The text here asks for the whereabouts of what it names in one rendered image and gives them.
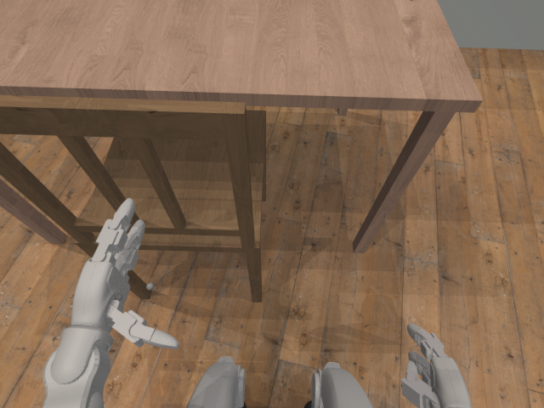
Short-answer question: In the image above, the table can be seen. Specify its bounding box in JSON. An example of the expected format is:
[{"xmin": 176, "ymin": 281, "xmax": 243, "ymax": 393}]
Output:
[{"xmin": 0, "ymin": 0, "xmax": 483, "ymax": 253}]

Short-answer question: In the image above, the robot right hand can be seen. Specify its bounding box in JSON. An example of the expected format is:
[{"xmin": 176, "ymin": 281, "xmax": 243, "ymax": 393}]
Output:
[{"xmin": 401, "ymin": 323, "xmax": 472, "ymax": 408}]

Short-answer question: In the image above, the robot left forearm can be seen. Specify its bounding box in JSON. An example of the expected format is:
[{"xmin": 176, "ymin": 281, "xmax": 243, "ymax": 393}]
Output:
[{"xmin": 42, "ymin": 326, "xmax": 114, "ymax": 408}]

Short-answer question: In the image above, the right robot thigh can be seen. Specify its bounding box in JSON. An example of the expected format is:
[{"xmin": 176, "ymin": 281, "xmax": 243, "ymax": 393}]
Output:
[{"xmin": 312, "ymin": 368, "xmax": 373, "ymax": 408}]

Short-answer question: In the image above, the robot thigh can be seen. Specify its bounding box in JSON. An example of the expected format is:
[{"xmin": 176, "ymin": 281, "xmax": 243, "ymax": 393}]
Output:
[
  {"xmin": 312, "ymin": 368, "xmax": 373, "ymax": 408},
  {"xmin": 185, "ymin": 362, "xmax": 246, "ymax": 408}
]

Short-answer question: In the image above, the robot left hand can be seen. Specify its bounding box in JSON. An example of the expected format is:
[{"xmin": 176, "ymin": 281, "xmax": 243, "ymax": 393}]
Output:
[{"xmin": 71, "ymin": 198, "xmax": 179, "ymax": 349}]

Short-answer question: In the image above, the chair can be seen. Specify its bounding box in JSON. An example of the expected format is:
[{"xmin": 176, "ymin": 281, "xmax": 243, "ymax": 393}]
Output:
[{"xmin": 0, "ymin": 95, "xmax": 266, "ymax": 303}]

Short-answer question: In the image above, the left robot thigh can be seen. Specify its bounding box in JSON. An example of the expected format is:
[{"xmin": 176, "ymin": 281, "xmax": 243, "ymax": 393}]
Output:
[{"xmin": 185, "ymin": 362, "xmax": 246, "ymax": 408}]

